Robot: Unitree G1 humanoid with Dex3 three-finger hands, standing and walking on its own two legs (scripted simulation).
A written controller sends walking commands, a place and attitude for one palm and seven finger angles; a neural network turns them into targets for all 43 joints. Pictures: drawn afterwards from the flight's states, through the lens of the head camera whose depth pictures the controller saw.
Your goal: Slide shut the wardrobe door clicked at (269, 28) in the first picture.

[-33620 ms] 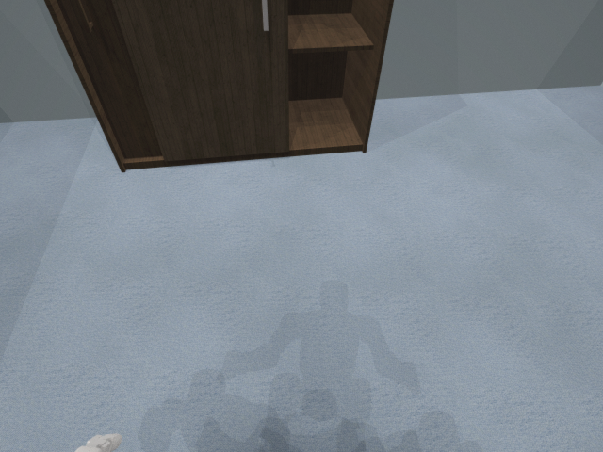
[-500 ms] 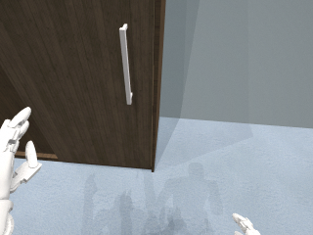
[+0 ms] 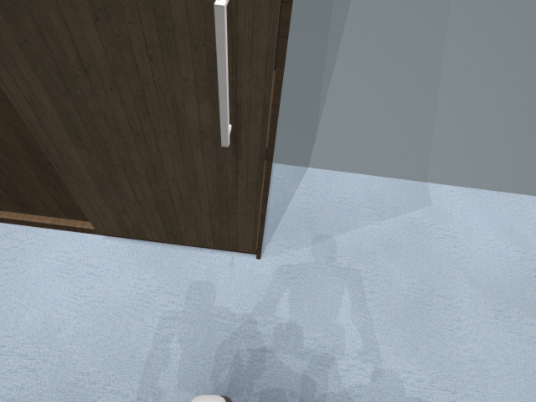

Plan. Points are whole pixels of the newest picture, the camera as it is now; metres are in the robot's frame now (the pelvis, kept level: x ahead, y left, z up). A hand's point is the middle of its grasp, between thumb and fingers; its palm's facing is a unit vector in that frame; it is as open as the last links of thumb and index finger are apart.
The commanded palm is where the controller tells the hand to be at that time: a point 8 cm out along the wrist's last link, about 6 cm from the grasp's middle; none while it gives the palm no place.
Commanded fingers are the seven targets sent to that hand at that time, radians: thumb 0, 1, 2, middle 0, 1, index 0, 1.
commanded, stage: let the arm hang, fingers relaxed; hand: left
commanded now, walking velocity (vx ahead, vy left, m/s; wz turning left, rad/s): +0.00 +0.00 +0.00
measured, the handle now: (225, 81) +0.69 +0.14 +0.08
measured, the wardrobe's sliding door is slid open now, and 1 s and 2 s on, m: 0.00 0.00 0.00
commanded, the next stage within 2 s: look to check the result in 0.56 s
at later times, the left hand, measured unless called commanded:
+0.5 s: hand out of the picture +0.12 +0.24 -0.15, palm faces -0.04 -0.95 -0.32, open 7.4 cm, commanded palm none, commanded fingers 0.00 0.90 0.90 -0.20 -0.30 -0.20 -0.30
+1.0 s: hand out of the picture +0.11 +0.22 -0.16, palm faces -0.07 -0.95 -0.32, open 7.4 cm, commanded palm none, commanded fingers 0.00 0.90 0.90 -0.20 -0.30 -0.20 -0.30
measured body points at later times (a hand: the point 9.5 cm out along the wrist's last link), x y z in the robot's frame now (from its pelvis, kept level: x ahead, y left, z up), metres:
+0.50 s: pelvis +0.02 +0.00 +0.01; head +0.03 +0.00 +0.46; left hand +0.12 +0.29 -0.12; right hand +0.12 -0.29 -0.13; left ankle +0.07 +0.11 -0.74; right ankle -0.01 -0.12 -0.74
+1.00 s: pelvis +0.04 -0.01 +0.01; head +0.07 -0.02 +0.46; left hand +0.12 +0.27 -0.13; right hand +0.10 -0.30 -0.13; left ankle +0.07 +0.11 -0.74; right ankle -0.01 -0.12 -0.74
